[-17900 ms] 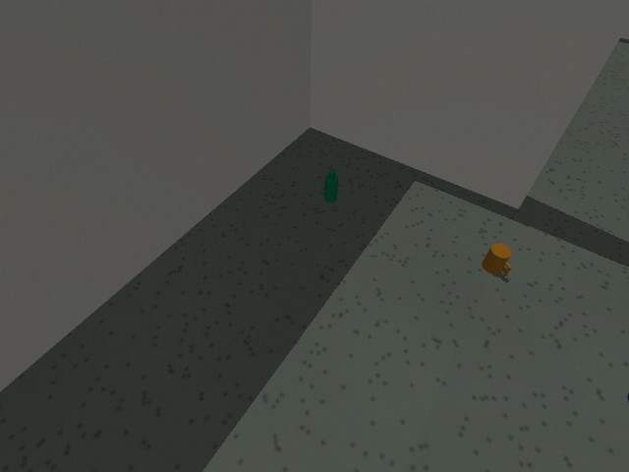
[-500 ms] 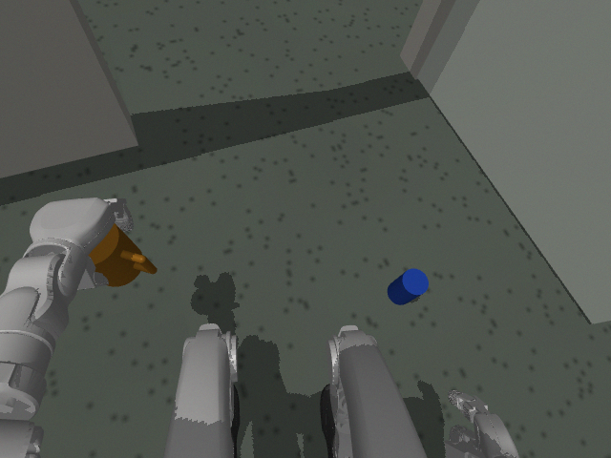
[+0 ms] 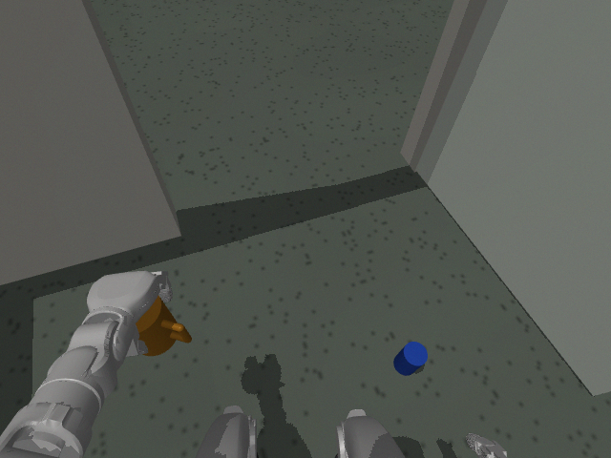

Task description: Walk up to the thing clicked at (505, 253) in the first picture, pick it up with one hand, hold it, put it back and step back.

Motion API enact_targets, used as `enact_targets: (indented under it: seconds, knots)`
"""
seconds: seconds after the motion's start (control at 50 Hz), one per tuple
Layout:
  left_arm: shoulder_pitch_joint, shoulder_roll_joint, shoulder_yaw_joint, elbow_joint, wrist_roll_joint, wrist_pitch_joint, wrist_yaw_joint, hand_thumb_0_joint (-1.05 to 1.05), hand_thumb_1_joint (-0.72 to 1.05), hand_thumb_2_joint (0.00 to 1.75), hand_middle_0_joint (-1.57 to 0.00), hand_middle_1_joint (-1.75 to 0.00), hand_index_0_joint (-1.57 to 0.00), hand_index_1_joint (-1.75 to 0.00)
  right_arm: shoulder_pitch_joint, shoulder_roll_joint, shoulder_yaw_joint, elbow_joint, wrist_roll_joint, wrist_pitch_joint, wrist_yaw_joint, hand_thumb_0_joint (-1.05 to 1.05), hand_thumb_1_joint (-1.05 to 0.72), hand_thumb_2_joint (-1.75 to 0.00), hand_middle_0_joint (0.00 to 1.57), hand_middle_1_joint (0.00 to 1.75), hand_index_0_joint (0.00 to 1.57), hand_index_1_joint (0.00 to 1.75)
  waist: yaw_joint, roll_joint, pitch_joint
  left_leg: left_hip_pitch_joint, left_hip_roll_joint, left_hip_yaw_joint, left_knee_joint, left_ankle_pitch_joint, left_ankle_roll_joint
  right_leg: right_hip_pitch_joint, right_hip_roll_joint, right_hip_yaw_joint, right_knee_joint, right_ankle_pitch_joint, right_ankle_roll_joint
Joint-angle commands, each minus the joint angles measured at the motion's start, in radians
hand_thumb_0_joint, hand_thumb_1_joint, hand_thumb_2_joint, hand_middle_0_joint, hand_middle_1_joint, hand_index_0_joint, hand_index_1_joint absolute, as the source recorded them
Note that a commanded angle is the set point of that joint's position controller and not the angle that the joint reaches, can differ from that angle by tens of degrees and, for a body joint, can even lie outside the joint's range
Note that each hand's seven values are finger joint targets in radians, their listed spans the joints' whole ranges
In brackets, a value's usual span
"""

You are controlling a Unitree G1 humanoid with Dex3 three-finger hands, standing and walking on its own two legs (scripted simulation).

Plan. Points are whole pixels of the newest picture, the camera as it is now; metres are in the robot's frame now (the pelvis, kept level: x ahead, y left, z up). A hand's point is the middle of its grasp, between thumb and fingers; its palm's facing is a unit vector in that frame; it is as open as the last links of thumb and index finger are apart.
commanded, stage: lift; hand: left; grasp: from above
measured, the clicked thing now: (156, 325) +0.33 +0.22 -0.13
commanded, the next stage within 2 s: hold in 0.32 s
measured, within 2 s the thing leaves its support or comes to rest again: neither
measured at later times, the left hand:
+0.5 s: hand (137, 285) +0.35 +0.22 -0.02, palm faces -0.45 -0.09 -0.89, open 10.0 cm
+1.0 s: hand (127, 276) +0.35 +0.22 +0.02, palm faces -0.47 -0.06 -0.88, open 10.0 cm
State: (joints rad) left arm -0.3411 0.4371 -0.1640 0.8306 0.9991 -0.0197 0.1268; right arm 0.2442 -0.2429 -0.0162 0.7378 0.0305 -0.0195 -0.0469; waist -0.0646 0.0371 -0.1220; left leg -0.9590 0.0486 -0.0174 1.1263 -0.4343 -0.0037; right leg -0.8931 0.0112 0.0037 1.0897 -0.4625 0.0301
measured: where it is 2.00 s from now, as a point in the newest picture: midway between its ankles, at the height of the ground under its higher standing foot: outside the picture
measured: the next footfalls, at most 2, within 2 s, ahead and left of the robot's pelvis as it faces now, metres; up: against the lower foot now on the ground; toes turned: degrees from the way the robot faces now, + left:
none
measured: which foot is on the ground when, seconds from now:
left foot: down 0.00-1.00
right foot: down 0.00-1.00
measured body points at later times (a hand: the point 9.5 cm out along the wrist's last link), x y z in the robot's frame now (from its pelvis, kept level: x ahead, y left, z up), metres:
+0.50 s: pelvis +0.04 +0.00 +0.06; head +0.09 -0.01 +0.51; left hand +0.37 +0.22 +0.03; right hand +0.13 -0.27 -0.07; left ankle +0.06 +0.12 -0.65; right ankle +0.04 -0.14 -0.65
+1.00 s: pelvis +0.05 +0.00 +0.08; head +0.06 -0.01 +0.53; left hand +0.37 +0.22 +0.07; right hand +0.16 -0.27 -0.04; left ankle +0.06 +0.12 -0.65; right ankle +0.04 -0.14 -0.65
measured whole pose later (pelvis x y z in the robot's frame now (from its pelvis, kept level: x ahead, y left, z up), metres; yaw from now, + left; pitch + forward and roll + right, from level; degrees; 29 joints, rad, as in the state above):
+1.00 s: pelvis +0.05 +0.00 +0.08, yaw -1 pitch +4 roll +0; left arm -0.28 0.39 -0.22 0.74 1.00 0.03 0.03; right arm 0.23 -0.25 -0.05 0.71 0.05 0.05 -0.03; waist -0.02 0.03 -0.05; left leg -0.39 0.03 0.04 0.61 -0.29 0.00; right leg -0.35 -0.01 0.04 0.59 -0.31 0.03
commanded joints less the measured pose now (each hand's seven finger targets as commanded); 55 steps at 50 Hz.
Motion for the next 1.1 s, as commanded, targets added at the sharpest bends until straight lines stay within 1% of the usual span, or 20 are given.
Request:
enact_targets:
  seconds: [0.0,0.12,0.14,0.2,0.26,0.32,0.46,0.5,0.62,0.68,0.72,0.74,0.82,0.86,0.9,0.92,0.94,0.96,1.0,1.08]
  knots:
    - [-0.347,0.223,0.096,-0.177,0.002,0.02,0.081,0.0,0.6,0.92,-0.89,-0.95,-0.94,-0.9,0.034,-0.15,-0.056,-0.081,0.003,-0.039,-0.012,0.0,-0.9,-0.9,0.2,0.3,0.2,0.3,-0.002,0.053,-0.326,0.378,-0.038,0.0,-0.245,0.129,0.006,0.181,0.037,-0.004,-0.246,0.149,-0.044]
    - [-0.309,0.183,0.076,-0.139,-0.016,0.052,0.077,0.0,0.57,0.93,-0.9,-0.91,-0.93,-0.88,0.038,-0.147,-0.061,-0.083,0.003,-0.031,-0.008,0.0,-0.9,-0.9,0.2,0.3,0.2,0.3,0.01,0.015,-0.296,0.443,-0.047,0.013,-0.313,0.207,0.01,0.294,0.033,0.005,-0.328,0.23,-0.035]
    - [-0.307,0.2,0.085,-0.143,-0.015,0.055,0.075,0.0,0.57,0.92,-0.9,-0.9,-0.93,-0.87,0.037,-0.15,-0.063,-0.082,0.004,-0.029,-0.009,0.0,-0.9,-0.9,0.2,0.3,0.2,0.3,0.013,0.003,-0.292,0.444,-0.05,0.015,-0.32,0.217,0.013,0.312,0.032,0.009,-0.342,0.245,-0.033]
    - [-0.329,0.165,0.058,-0.16,-0.025,0.055,0.057,0.0,0.59,0.94,-0.93,-0.9,-0.95,-0.87,0.032,-0.145,-0.066,-0.087,0.004,-0.026,-0.008,0.0,-0.9,-0.9,0.2,0.3,0.2,0.3,0.005,0.016,-0.277,0.494,-0.052,0.023,-0.357,0.236,0.01,0.346,0.028,0.011,-0.381,0.264,-0.031]
    - [-0.313,0.184,0.074,-0.187,-0.025,0.048,0.052,0.0,0.59,0.93,-0.93,-0.89,-0.96,-0.86,0.025,-0.145,-0.07,-0.094,0.005,-0.026,-0.008,0.0,-0.9,-0.9,0.2,0.3,0.2,0.3,0.024,0.038,-0.278,0.541,-0.053,0.022,-0.398,0.247,0.004,0.377,0.029,0.008,-0.41,0.258,-0.035]
    - [-0.318,0.165,0.061,-0.192,-0.019,0.046,0.051,0.0,0.6,0.91,-0.93,-0.88,-0.97,-0.85,0.023,-0.145,-0.07,-0.092,0.006,-0.024,-0.009,0.0,-0.9,-0.9,0.2,0.3,0.2,0.3,0.006,0.017,-0.262,0.569,-0.054,0.025,-0.417,0.289,0.006,0.403,0.028,0.014,-0.431,0.307,-0.031]
    - [-0.327,0.174,0.062,-0.213,-0.004,0.051,0.06,0.0,0.56,0.88,-0.89,-0.86,-0.93,-0.82,0.02,-0.155,-0.078,-0.088,0.009,-0.012,-0.007,0.0,-0.9,-0.9,0.2,0.3,0.2,0.3,0.016,0.018,-0.283,0.671,-0.053,0.032,-0.454,0.42,0.004,0.476,0.027,0.008,-0.466,0.421,-0.028]
    - [-0.329,0.155,0.046,-0.198,-0.001,0.053,0.051,0.0,0.53,0.89,-0.88,-0.85,-0.91,-0.82,0.017,-0.155,-0.078,-0.086,0.01,-0.008,-0.005,0.0,-0.9,-0.9,0.2,0.3,0.2,0.3,0.005,0.001,-0.26,0.674,-0.054,0.031,-0.465,0.434,0.006,0.485,0.027,0.008,-0.476,0.438,-0.025]
    - [-0.308,0.155,0.044,-0.223,-0.004,0.053,0.017,0.0,0.55,0.9,-0.88,-0.88,-0.92,-0.84,0.0,-0.157,-0.085,-0.102,0.013,0.003,0.003,0.0,-0.9,-0.9,0.2,0.3,0.2,0.3,0.03,0.02,-0.255,0.721,-0.056,0.042,-0.498,0.484,0.006,0.53,0.028,0.007,-0.507,0.47,-0.028]
    - [-0.287,0.131,0.027,-0.231,-0.005,0.055,-0.006,0.0,0.56,0.91,-0.88,-0.88,-0.92,-0.84,-0.012,-0.153,-0.084,-0.111,0.016,0.008,0.005,0.0,-0.9,-0.9,0.2,0.3,0.2,0.3,0.025,0.004,-0.225,0.723,-0.055,0.045,-0.513,0.485,0.009,0.537,0.029,0.01,-0.519,0.477,-0.028]
    - [-0.28,0.148,0.036,-0.214,0.0,0.057,-0.019,0.0,0.57,0.9,-0.89,-0.89,-0.93,-0.85,-0.008,-0.155,-0.084,-0.115,0.015,0.013,0.006,0.0,-0.9,-0.9,0.2,0.3,0.2,0.3,0.027,-0.008,-0.225,0.723,-0.053,0.045,-0.516,0.518,0.013,0.554,0.03,0.007,-0.522,0.51,-0.026]
    - [-0.266,0.149,0.034,-0.241,-0.003,0.057,-0.023,0.0,0.58,0.91,-0.9,-0.88,-0.93,-0.85,-0.019,-0.154,-0.083,-0.126,0.016,0.016,0.007,0.0,-0.9,-0.9,0.2,0.3,0.2,0.3,0.042,-0.013,-0.225,0.729,-0.055,0.047,-0.521,0.526,0.015,0.576,0.027,0.006,-0.527,0.521,-0.025]
    - [-0.288,0.163,0.044,-0.283,-0.005,0.054,-0.038,0.0,0.59,0.93,-0.9,-0.9,-0.94,-0.86,-0.031,-0.159,-0.083,-0.136,0.015,0.024,0.008,0.0,-0.9,-0.9,0.2,0.3,0.2,0.3,0.042,0.026,-0.232,0.768,-0.048,0.045,-0.551,0.519,0.008,0.583,0.033,0.001,-0.542,0.482,-0.034]
    - [-0.275,0.142,0.029,-0.257,0.002,0.055,-0.045,0.0,0.58,0.92,-0.9,-0.9,-0.94,-0.86,-0.033,-0.155,-0.08,-0.142,0.017,0.025,0.008,0.0,-0.9,-0.9,0.2,0.3,0.2,0.3,0.034,-0.002,-0.202,0.766,-0.047,0.043,-0.558,0.52,0.012,0.576,0.033,0.002,-0.548,0.486,-0.033]
    - [-0.286,0.172,0.049,-0.289,0.005,0.053,-0.047,0.0,0.58,0.91,-0.89,-0.89,-0.93,-0.85,-0.036,-0.16,-0.082,-0.146,0.018,0.028,0.007,0.0,-0.9,-0.9,0.2,0.3,0.2,0.3,0.041,0.012,-0.222,0.776,-0.05,0.049,-0.564,0.517,0.012,0.598,0.031,0.004,-0.557,0.487,-0.033]
    - [-0.292,0.158,0.039,-0.294,0.003,0.052,-0.049,0.0,0.57,0.91,-0.89,-0.89,-0.93,-0.85,-0.043,-0.156,-0.08,-0.149,0.018,0.03,0.007,0.0,-0.9,-0.9,0.2,0.3,0.2,0.3,0.049,0.003,-0.209,0.771,-0.049,0.047,-0.571,0.507,0.013,0.596,0.029,0.004,-0.564,0.487,-0.031]
    - [-0.295,0.147,0.032,-0.307,-0.002,0.051,-0.052,0.0,0.56,0.92,-0.88,-0.91,-0.92,-0.87,-0.043,-0.157,-0.079,-0.156,0.019,0.03,0.008,0.0,-0.9,-0.9,0.2,0.3,0.2,0.3,0.036,0.003,-0.21,0.784,-0.051,0.052,-0.575,0.497,0.016,0.598,0.028,0.007,-0.57,0.481,-0.03]
    - [-0.316,0.169,0.048,-0.329,-0.002,0.05,-0.051,0.0,0.58,0.91,-0.88,-0.91,-0.93,-0.87,-0.048,-0.16,-0.08,-0.154,0.019,0.031,0.007,0.0,-0.9,-0.9,0.2,0.3,0.2,0.3,0.046,0.027,-0.215,0.783,-0.05,0.049,-0.585,0.478,0.01,0.603,0.029,0.006,-0.574,0.457,-0.034]
    - [-0.279,0.143,0.035,-0.298,-0.003,0.053,-0.053,0.0,0.55,0.93,-0.88,-0.91,-0.92,-0.87,-0.054,-0.154,-0.075,-0.157,0.018,0.032,0.006,0.0,-0.9,-0.9,0.2,0.3,0.2,0.3,0.046,0.011,-0.175,0.771,-0.049,0.048,-0.602,0.439,0.01,0.595,0.029,0.004,-0.589,0.419,-0.036]
    - [-0.275,0.149,0.035,-0.312,-0.007,0.052,-0.063,0.0,0.56,0.93,-0.89,-0.91,-0.92,-0.87,-0.075,-0.155,-0.071,-0.17,0.021,0.033,0.005,0.0,-0.9,-0.9,0.2,0.3,0.2,0.3,0.052,0.003,-0.151,0.772,-0.05,0.047,-0.627,0.388,0.01,0.597,0.026,0.005,-0.61,0.371,-0.036]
